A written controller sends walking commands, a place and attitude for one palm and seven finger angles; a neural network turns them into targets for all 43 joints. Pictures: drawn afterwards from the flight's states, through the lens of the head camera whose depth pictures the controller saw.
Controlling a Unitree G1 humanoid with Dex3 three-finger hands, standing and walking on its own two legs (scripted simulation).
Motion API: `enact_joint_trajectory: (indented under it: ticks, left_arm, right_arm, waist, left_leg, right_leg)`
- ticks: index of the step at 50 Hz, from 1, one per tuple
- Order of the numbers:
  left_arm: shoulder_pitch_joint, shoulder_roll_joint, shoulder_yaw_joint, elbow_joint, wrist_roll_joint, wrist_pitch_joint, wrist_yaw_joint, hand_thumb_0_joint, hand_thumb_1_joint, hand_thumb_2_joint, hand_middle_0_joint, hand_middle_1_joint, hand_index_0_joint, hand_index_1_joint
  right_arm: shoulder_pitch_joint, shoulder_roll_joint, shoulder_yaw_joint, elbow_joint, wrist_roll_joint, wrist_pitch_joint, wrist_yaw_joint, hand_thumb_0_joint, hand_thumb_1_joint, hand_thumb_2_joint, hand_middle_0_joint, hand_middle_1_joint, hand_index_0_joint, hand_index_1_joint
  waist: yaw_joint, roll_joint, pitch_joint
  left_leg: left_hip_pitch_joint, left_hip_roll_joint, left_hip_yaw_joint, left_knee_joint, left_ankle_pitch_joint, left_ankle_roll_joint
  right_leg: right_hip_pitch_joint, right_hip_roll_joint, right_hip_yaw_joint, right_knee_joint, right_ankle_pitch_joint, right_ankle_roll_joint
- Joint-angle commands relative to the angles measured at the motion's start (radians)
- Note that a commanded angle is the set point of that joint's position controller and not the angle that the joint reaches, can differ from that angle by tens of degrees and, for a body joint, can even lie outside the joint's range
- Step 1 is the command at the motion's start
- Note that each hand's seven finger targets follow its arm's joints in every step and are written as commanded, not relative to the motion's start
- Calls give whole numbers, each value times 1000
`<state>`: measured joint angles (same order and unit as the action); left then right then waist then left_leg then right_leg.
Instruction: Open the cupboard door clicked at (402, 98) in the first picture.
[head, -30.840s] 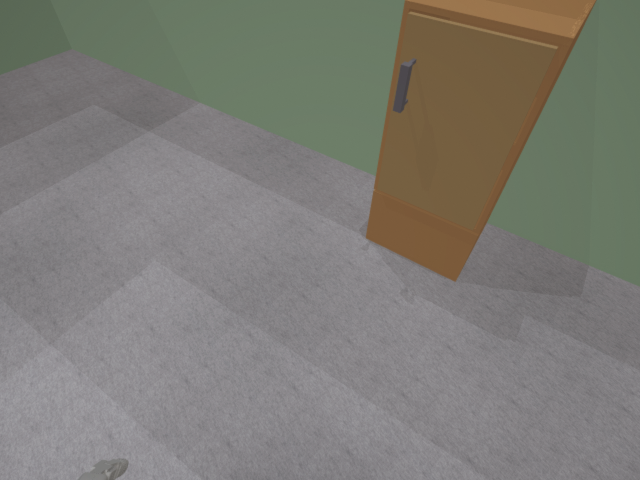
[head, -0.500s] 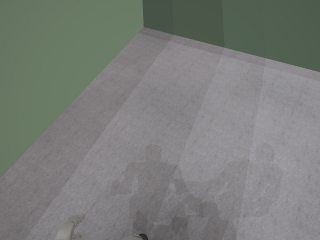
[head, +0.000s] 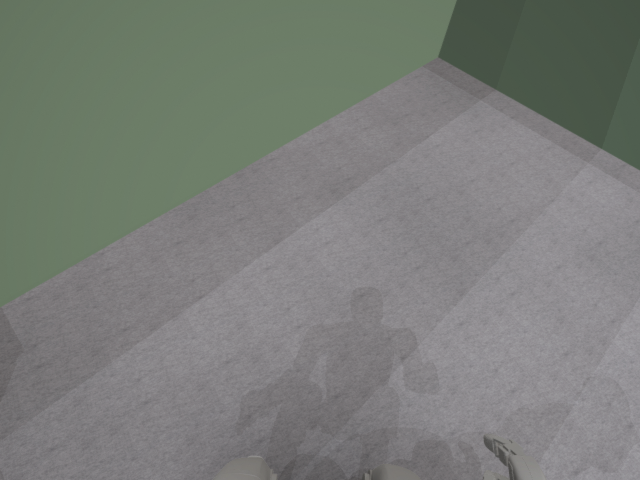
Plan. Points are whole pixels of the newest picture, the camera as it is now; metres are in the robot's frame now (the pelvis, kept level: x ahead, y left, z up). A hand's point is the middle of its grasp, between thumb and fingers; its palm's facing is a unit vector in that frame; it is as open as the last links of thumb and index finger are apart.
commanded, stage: turn to face it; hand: left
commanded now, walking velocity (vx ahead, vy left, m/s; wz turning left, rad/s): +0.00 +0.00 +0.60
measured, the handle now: out of the picture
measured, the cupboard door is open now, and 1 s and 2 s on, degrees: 48 48 48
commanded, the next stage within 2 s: none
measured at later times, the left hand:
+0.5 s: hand out of the picture +0.06 +0.13 -0.13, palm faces +0.30 -0.92 -0.26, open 7.4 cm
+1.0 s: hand out of the picture +0.05 +0.15 -0.14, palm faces +0.56 -0.76 -0.31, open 7.4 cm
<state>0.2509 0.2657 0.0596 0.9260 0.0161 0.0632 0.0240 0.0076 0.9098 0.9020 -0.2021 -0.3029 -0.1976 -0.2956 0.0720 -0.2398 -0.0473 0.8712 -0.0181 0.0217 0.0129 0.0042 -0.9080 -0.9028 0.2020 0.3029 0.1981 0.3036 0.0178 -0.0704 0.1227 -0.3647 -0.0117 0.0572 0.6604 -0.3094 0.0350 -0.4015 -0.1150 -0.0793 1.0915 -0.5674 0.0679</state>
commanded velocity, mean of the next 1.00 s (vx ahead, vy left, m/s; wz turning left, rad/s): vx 0.00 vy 0.00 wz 0.60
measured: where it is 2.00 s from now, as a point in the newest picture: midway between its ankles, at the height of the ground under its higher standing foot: outside the picture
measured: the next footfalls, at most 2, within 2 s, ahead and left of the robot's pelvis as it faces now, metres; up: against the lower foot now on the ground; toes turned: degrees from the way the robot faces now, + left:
right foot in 0.28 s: +0.08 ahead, -0.17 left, +0.00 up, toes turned +7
left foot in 0.64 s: +0.05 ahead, +0.06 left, +0.00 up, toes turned +29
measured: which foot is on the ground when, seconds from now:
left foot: down 0.00-0.28, up 0.30-0.62, down 0.64-0.98, up 1.00-1.00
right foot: up 0.00-0.26, down 0.28-0.64, up 0.66-0.96, down 0.98-1.00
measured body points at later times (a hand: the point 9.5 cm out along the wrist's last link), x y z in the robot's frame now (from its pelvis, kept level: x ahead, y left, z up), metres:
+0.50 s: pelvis +0.04 -0.07 +0.02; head +0.10 -0.07 +0.47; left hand +0.04 +0.18 -0.11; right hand +0.20 -0.30 -0.13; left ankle -0.01 +0.06 -0.65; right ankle +0.04 -0.18 -0.72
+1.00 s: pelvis +0.08 -0.10 +0.00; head +0.13 -0.08 +0.45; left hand +0.02 +0.19 -0.11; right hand +0.30 -0.26 -0.14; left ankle +0.02 +0.04 -0.72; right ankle +0.15 -0.20 -0.72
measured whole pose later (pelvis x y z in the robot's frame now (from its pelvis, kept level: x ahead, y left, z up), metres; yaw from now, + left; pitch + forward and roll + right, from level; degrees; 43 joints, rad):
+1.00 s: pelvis +0.08 -0.10 +0.00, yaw +36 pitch +2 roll +1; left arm 0.15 0.26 0.06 0.83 0.02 0.02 0.01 0.00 0.91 0.90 -0.20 -0.30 -0.19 -0.30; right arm 0.16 -0.23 -0.06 0.90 -0.02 0.06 0.01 0.01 -0.90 -0.90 0.21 0.30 0.20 0.30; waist -0.01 0.02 0.08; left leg -0.38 -0.01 -0.12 0.63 -0.30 -0.04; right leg -0.32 -0.05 -0.04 0.61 -0.31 0.04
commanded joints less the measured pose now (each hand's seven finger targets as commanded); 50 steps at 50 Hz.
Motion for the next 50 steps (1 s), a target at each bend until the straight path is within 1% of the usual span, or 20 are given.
enact_joint_trajectory:
  ticks: [1, 9, 12, 13, 14, 15, 16, 19, 26, 29, 30, 31, 32, 33, 38, 44, 47, 48, 49, 50]
  left_arm:
    - [-58, 84, 30, -118, 4, -27, -13, 0, 900, 900, -200, -300, -200, -300]
    - [-60, 59, 28, -140, 2, -37, -20, 0, 900, 900, -200, -300, -200, -300]
    - [45, 88, 39, -123, 0, -56, -14, 0, 900, 900, -200, -300, -200, -300]
    - [83, 170, 55, -123, 14, -71, -4, 0, 900, 900, -200, -300, -200, -300]
    - [74, 247, 65, -132, 21, -71, 3, 0, 900, 900, -200, -300, -200, -300]
    - [51, 222, 53, -139, 11, -70, 8, 0, 900, 900, -200, -300, -200, -300]
    - [-28, 150, 40, -150, 10, -73, 12, 0, 900, 900, -200, -300, -200, -300]
    - [-74, 98, 22, -161, 5, -73, 11, 0, 900, 900, -200, -300, -200, -300]
    - [67, 154, 46, -101, 11, -76, 10, 0, 900, 900, -200, -300, -200, -300]
    - [37, 164, 52, -97, 5, -75, 3, 0, 900, 900, -200, -300, -200, -300]
    - [15, 159, 52, -104, -1, -74, 1, 0, 900, 900, -200, -300, -200, -300]
    - [-5, 128, 46, -123, -8, -70, -4, 0, 900, 900, -200, -300, -200, -300]
    - [-47, 49, 22, -166, -14, -66, -10, 0, 900, 900, -200, -300, -200, -300]
    - [-118, 77, 16, -194, -3, -48, 0, 0, 900, 900, -200, -300, -200, -300]
    - [-80, 69, 32, -135, 2, -30, -14, 0, 900, 900, -200, -300, -200, -300]
    - [-79, 52, 26, -142, -1, -31, -19, 0, 900, 900, -200, -300, -200, -300]
    - [3, 63, 33, -127, -3, -47, -16, 0, 900, 900, -200, -300, -200, -300]
    - [53, 108, 44, -125, 2, -57, -12, 0, 900, 900, -200, -300, -200, -300]
    - [77, 206, 63, -121, 18, -69, 0, 0, 900, 900, -200, -300, -200, -300]
    - [55, 242, 60, -136, 16, -65, 5, 0, 900, 900, -200, -300, -200, -300]
  right_arm:
    - [65, -208, -53, -45, -6, -3, -29, 0, -900, -900, 200, 300, 200, 300]
    - [51, -215, -73, -61, -11, 6, -16, 0, -900, -900, 200, 300, 200, 300]
    - [11, -189, -75, -81, 1, 10, -15, 0, -900, -900, 200, 300, 200, 300]
    - [18, -127, -68, -96, 12, 10, -10, 0, -900, -900, 200, 300, 200, 300]
    - [8, -81, -59, -120, 11, 6, -7, 0, -900, -900, 200, 300, 200, 300]
    - [8, -124, -65, -112, 2, 10, -3, 0, -900, -900, 200, 300, 200, 300]
    - [36, -117, -66, -89, 0, 17, -1, 0, -900, -900, 200, 300, 200, 300]
    - [56, -82, -53, -52, 3, 29, 13, 0, -900, -900, 200, 300, 200, 300]
    - [-33, -35, -21, -59, 10, 13, 18, 0, -900, -900, 200, 300, 200, 300]
    - [38, -60, -27, -47, 9, 7, 13, 0, -900, -900, 200, 300, 200, 300]
    - [100, -86, -35, -30, 4, 3, 11, 0, -900, -900, 200, 300, 200, 300]
    - [179, -161, -56, -12, -4, -4, 6, 0, -900, -900, 200, 300, 200, 300]
    - [256, -271, -85, -2, -9, -7, -2, 0, -900, -900, 200, 300, 200, 300]
    - [307, -278, -81, 20, 0, 3, -9, 0, -900, -900, 200, 300, 200, 300]
    - [88, -188, -52, -38, -7, -9, -31, 0, -900, -900, 200, 300, 200, 300]
    - [65, -210, -68, -46, -12, 1, -21, 0, -900, -900, 200, 300, 200, 300]
    - [28, -207, -75, -63, -4, 10, -18, 0, -900, -900, 200, 300, 200, 300]
    - [13, -173, -73, -74, 5, 9, -14, 0, -900, -900, 200, 300, 200, 300]
    - [25, -96, -63, -93, 12, 9, -9, 0, -900, -900, 200, 300, 200, 300]
    - [0, -111, -63, -109, 7, 10, -4, 0, -900, -900, 200, 300, 200, 300]
  waist:
    - [-37, 252, -137]
    - [-26, 260, -152]
    - [35, 188, -188]
    - [54, -31, -201]
    - [66, -283, -190]
    - [47, -192, -174]
    - [-5, -161, -146]
    - [-33, -168, -150]
    - [42, -131, -186]
    - [-5, -131, -203]
    - [-45, -91, -225]
    - [-91, 77, -280]
    - [-133, 387, -288]
    - [-142, 277, -275]
    - [-32, 252, -162]
    - [-25, 226, -158]
    - [15, 211, -173]
    - [45, 132, -190]
    - [58, -167, -193]
    - [63, -256, -172]
  left_leg:
    - [124, 262, -308, -320, 312, 128]
    - [40, 197, -354, -306, 121, 105]
    - [-79, 129, -334, -164, 124, 51]
    - [-222, 19, -227, 20, -44, -19]
    - [-302, -78, -83, 316, -311, -75]
    - [-267, -10, -139, 500, -307, -61]
    - [-270, 21, -157, 567, -224, -63]
    - [-239, 39, -69, 529, -134, -99]
    - [-122, 11, 55, 83, -134, -91]
    - [29, -9, 74, -85, -9, -68]
    - [157, -1, 60, -183, 110, -53]
    - [355, 128, -91, -216, 360, 7]
    - [474, 419, -489, -250, 807, 178]
    - [441, 453, -478, -230, 869, 237]
    - [185, 253, -302, -302, 413, 128]
    - [85, 213, -325, -307, 205, 112]
    - [-27, 163, -335, -220, 172, 70]
    - [-110, 100, -293, -130, 85, 25]
    - [-274, -36, -132, 115, -155, -55]
    - [-263, -38, -98, 393, -325, -69]
  right_leg:
    - [-137, 4, 92, 63, 116, 9]
    - [46, 91, 34, -307, 157, 4]
    - [291, 86, 44, -616, 311, -7]
    - [409, -106, 248, -783, 248, -59]
    - [369, -372, 519, -859, 343, -178]
    - [259, -386, 465, -835, 390, -227]
    - [229, -311, 362, -818, 422, -218]
    - [288, -194, 110, -722, 763, -183]
    - [459, -231, 16, -602, 1063, -176]
    - [387, -226, -39, -509, 1042, -134]
    - [308, -215, -66, -414, 968, -101]
    - [118, -158, -104, -244, 700, -48]
    - [-180, -2, -91, -5, -69, 23]
    - [-212, -4, 50, 83, -110, 6]
    - [-139, 10, 85, 38, 124, 11]
    - [22, 72, 41, -271, 133, 6]
    - [233, 106, 14, -531, 273, -2]
    - [347, 42, 81, -684, 299, -16]
    - [431, -231, 370, -827, 256, -100]
    - [289, -402, 501, -868, 311, -206]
